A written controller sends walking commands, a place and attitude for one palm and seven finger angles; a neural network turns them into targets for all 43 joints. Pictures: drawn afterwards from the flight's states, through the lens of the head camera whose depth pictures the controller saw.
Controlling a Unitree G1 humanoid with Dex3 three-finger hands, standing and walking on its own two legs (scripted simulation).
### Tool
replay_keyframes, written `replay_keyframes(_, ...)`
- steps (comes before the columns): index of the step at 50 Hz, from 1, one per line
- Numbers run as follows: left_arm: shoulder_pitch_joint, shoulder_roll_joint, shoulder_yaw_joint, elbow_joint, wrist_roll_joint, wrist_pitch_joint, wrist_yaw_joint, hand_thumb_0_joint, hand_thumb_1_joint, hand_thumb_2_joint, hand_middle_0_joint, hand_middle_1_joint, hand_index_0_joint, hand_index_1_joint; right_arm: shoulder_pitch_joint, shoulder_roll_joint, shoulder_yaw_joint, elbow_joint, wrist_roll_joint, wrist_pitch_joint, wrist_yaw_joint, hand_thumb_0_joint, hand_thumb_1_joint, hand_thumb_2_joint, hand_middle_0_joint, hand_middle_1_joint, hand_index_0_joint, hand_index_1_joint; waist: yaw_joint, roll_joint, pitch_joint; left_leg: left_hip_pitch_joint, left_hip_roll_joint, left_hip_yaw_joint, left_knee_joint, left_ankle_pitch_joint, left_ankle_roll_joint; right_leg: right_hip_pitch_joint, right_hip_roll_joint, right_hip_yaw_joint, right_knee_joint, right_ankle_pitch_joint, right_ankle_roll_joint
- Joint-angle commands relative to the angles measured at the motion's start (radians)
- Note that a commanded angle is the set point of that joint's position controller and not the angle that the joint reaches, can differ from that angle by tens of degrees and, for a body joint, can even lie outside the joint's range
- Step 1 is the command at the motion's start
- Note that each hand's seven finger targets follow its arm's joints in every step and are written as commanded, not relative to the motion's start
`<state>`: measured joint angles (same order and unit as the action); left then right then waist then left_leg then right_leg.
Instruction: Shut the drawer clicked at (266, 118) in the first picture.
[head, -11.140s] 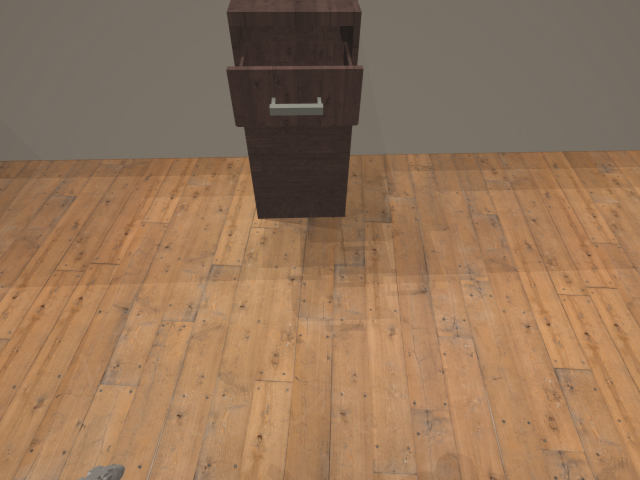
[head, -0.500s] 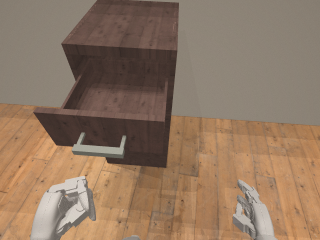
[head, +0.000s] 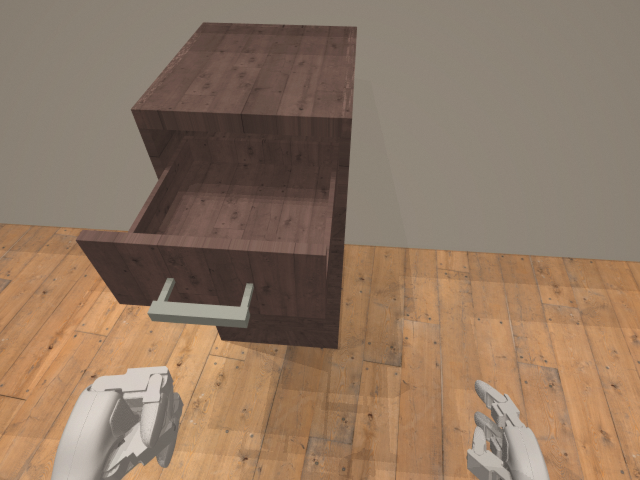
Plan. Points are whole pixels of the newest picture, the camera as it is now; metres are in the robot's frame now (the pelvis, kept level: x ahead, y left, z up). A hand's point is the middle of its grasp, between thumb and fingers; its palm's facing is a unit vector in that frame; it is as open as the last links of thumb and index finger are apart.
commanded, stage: raise the hand and make a fist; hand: left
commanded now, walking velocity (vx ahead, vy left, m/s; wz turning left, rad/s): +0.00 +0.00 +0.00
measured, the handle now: (204, 301) +0.36 +0.20 +0.00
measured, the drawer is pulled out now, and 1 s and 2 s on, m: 0.28 0.28 0.28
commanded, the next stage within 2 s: bring the fist close to the handle in 0.20 s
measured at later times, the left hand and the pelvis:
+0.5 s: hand (177, 426) +0.16 +0.16 +0.08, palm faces +0.03 -1.00 -0.08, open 3.3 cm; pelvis +0.00 -0.03 +0.00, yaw +0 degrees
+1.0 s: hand (198, 404) +0.20 +0.16 +0.03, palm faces -0.02 -1.00 -0.05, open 3.3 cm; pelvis -0.01 -0.01 -0.02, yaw +0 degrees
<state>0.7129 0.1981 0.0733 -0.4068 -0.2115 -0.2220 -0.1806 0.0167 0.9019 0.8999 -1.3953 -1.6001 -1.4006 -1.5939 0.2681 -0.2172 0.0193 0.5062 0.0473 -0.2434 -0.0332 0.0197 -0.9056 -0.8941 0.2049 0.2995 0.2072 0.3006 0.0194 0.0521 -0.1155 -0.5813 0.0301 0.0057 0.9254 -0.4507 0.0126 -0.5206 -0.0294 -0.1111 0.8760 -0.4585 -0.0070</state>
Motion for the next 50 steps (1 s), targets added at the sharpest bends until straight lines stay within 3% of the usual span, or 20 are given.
replay_keyframes(1, 0.038, 0.074, 0.053, -0.233, -0.019, -0.089, 0.006, 0.000, 0.900, 0.900, -1.400, -1.600, -1.400, -1.600, -0.115, -0.101, -0.050, -0.179, 0.002, -0.075, -0.007, 0.000, -0.900, -0.900, 0.200, 0.300, 0.200, 0.300, 0.003, -0.017, -0.058, 0.075, -0.023, -0.037, -0.174, 0.195, 0.010, 0.017, 0.038, 0.017, -0.138, 0.163, -0.011)
replay_keyframes(4, 0.047, 0.073, 0.054, -0.224, -0.015, -0.100, 0.012, 0.000, 0.900, 0.900, -1.400, -1.600, -1.400, -1.600, -0.115, -0.101, -0.051, -0.173, 0.001, -0.076, -0.006, 0.000, -0.900, -0.900, 0.200, 0.300, 0.200, 0.300, 0.003, -0.013, -0.046, 0.066, -0.027, -0.031, -0.170, 0.190, 0.012, 0.016, 0.037, 0.025, -0.145, 0.160, -0.011)
replay_keyframes(8, 0.012, 0.099, 0.085, -0.173, -0.022, -0.106, 0.009, 0.000, 0.900, 0.900, -1.400, -1.600, -1.400, -1.600, -0.123, -0.105, -0.053, -0.158, 0.002, -0.074, -0.016, 0.000, -0.900, -0.900, 0.200, 0.300, 0.200, 0.300, -0.007, -0.054, -0.010, 0.037, -0.030, -0.026, -0.160, 0.150, 0.015, 0.009, 0.032, 0.051, -0.178, 0.112, -0.006)
replay_keyframes(14, 0.000, 0.119, 0.140, -0.128, -0.056, -0.116, -0.029, 0.000, 0.900, 0.900, -1.400, -1.600, -1.400, -1.600, -0.124, -0.097, -0.053, -0.139, 0.009, -0.080, -0.028, 0.000, -0.900, -0.900, 0.200, 0.300, 0.200, 0.300, 0.002, -0.050, -0.036, 0.047, -0.036, -0.013, -0.150, 0.181, 0.014, 0.049, 0.021, 0.093, -0.210, 0.145, -0.001)
replay_keyframes(17, -0.060, 0.121, 0.151, -0.062, -0.077, -0.122, -0.058, 0.000, 0.900, 0.900, -1.400, -1.600, -1.400, -1.600, -0.124, -0.104, -0.050, -0.121, 0.010, -0.089, -0.037, 0.000, -0.900, -0.900, 0.200, 0.300, 0.200, 0.300, -0.016, -0.091, -0.005, 0.031, -0.038, -0.015, -0.139, 0.170, 0.013, 0.037, 0.015, 0.113, -0.234, 0.131, 0.008)
replay_keyframes(18, -0.082, 0.114, 0.138, -0.052, -0.074, -0.130, -0.065, 0.000, 0.900, 0.900, -1.400, -1.600, -1.400, -1.600, -0.132, -0.108, -0.049, -0.115, 0.008, -0.091, -0.038, 0.000, -0.900, -0.900, 0.200, 0.300, 0.200, 0.300, -0.020, -0.073, 0.010, 0.033, -0.038, -0.015, -0.136, 0.167, 0.014, 0.027, 0.013, 0.119, -0.241, 0.122, 0.007)
replay_keyframes(19, -0.088, 0.094, 0.121, -0.032, -0.077, -0.134, -0.075, 0.000, 0.900, 0.900, -1.400, -1.600, -1.400, -1.600, -0.122, -0.108, -0.049, -0.110, 0.006, -0.095, -0.036, 0.000, -0.900, -0.900, 0.200, 0.300, 0.200, 0.300, -0.023, -0.072, 0.004, 0.037, -0.040, -0.016, -0.136, 0.175, 0.014, 0.028, 0.013, 0.117, -0.234, 0.140, 0.008)
replay_keyframes(21, -0.097, 0.123, 0.152, -0.015, -0.080, -0.144, -0.086, 0.000, 0.900, 0.900, -1.400, -1.600, -1.400, -1.600, -0.118, -0.112, -0.054, -0.104, 0.003, -0.100, -0.035, 0.000, -0.900, -0.900, 0.200, 0.300, 0.200, 0.300, -0.017, -0.068, -0.040, 0.041, -0.041, -0.017, -0.129, 0.199, 0.014, 0.045, 0.008, 0.120, -0.222, 0.187, 0.011)
replay_keyframes(30, -0.175, 0.136, 0.186, 0.073, -0.078, -0.195, -0.092, 0.000, 0.900, 0.900, -1.400, -1.600, -1.400, -1.600, -0.117, -0.115, -0.064, -0.084, -0.007, -0.083, -0.030, 0.000, -0.900, -0.900, 0.200, 0.300, 0.200, 0.300, -0.019, -0.064, -0.081, 0.012, -0.044, -0.014, -0.105, 0.223, 0.013, 0.034, 0.007, 0.112, -0.175, 0.220, 0.008)
replay_keyframes(37, -0.202, 0.095, 0.124, 0.093, -0.067, -0.214, -0.095, 0.000, 0.900, 0.900, -1.400, -1.600, -1.400, -1.600, -0.115, -0.121, -0.068, -0.097, -0.012, -0.072, -0.023, 0.000, -0.900, -0.900, 0.200, 0.300, 0.200, 0.300, -0.026, -0.017, -0.122, 0.014, -0.041, -0.018, -0.089, 0.240, 0.014, -0.018, 0.020, 0.073, -0.110, 0.242, -0.001)
replay_keyframes(40, -0.218, 0.099, 0.126, 0.116, -0.055, -0.222, -0.074, 0.000, 0.900, 0.900, -1.400, -1.600, -1.400, -1.600, -0.110, -0.124, -0.070, -0.096, -0.016, -0.059, -0.022, 0.000, -0.900, -0.900, 0.200, 0.300, 0.200, 0.300, -0.029, -0.048, -0.123, -0.014, -0.037, -0.025, -0.077, 0.228, 0.012, -0.048, 0.027, 0.060, -0.082, 0.224, -0.003)
replay_keyframes(43, -0.250, 0.112, 0.133, 0.123, -0.040, -0.237, -0.053, 0.000, 0.900, 0.900, -1.400, -1.600, -1.400, -1.600, -0.113, -0.127, -0.070, -0.096, -0.021, -0.050, -0.022, 0.000, -0.900, -0.900, 0.200, 0.300, 0.200, 0.300, -0.024, -0.029, -0.136, -0.037, -0.035, -0.028, -0.059, 0.215, 0.012, -0.077, 0.029, 0.057, -0.051, 0.196, -0.009)
replay_keyframes(44, -0.239, 0.087, 0.111, 0.125, -0.040, -0.237, -0.051, 0.000, 0.900, 0.900, -1.400, -1.600, -1.400, -1.600, -0.108, -0.125, -0.069, -0.106, -0.022, -0.047, -0.020, 0.000, -0.900, -0.900, 0.200, 0.300, 0.200, 0.300, -0.025, -0.027, -0.150, -0.039, -0.034, -0.027, -0.054, 0.213, 0.011, -0.088, 0.029, 0.051, -0.038, 0.195, -0.008)
replay_keyframes(47, -0.295, 0.077, 0.086, 0.136, -0.031, -0.243, -0.042, 0.000, 0.900, 0.900, -1.400, -1.600, -1.400, -1.600, -0.104, -0.131, -0.065, -0.113, -0.024, -0.041, -0.018, 0.000, -0.900, -0.900, 0.200, 0.300, 0.200, 0.300, -0.034, -0.005, -0.156, -0.059, -0.030, -0.032, -0.035, 0.195, 0.007, -0.135, 0.031, 0.044, -0.008, 0.171, -0.010)
replay_keyframes(48, -0.317, 0.075, 0.075, 0.140, -0.023, -0.242, -0.034, 0.000, 0.900, 0.900, -1.400, -1.600, -1.400, -1.600, -0.104, -0.134, -0.063, -0.115, -0.026, -0.035, -0.017, 0.000, -0.900, -0.900, 0.200, 0.300, 0.200, 0.300, -0.042, -0.030, -0.148, -0.072, -0.027, -0.039, -0.031, 0.184, 0.010, -0.149, 0.033, 0.042, -0.003, 0.156, -0.010)
replay_keyframes(50, -0.341, 0.073, 0.064, 0.139, -0.019, -0.244, -0.028, 0.000, 0.900, 0.900, -1.400, -1.600, -1.400, -1.600, -0.095, -0.136, -0.063, -0.123, -0.029, -0.032, -0.016, 0.000, -0.900, -0.900, 0.200, 0.300, 0.200, 0.300, -0.037, -0.019, -0.184, -0.082, -0.028, -0.040, -0.017, 0.177, 0.008, -0.159, 0.031, 0.043, 0.017, 0.148, -0.012)
